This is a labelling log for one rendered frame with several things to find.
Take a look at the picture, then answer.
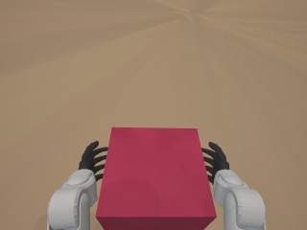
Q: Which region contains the robot left hand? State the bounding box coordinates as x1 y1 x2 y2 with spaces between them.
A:
79 141 108 182

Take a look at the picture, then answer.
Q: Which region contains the robot right hand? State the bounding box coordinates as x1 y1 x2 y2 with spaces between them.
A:
201 142 229 185

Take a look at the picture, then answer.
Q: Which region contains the right robot forearm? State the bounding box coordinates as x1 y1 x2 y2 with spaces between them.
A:
213 170 267 230

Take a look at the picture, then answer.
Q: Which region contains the left robot forearm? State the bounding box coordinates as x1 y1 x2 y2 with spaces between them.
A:
47 169 98 230

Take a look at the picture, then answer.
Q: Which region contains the carton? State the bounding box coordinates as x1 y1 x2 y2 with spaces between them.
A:
95 127 217 230

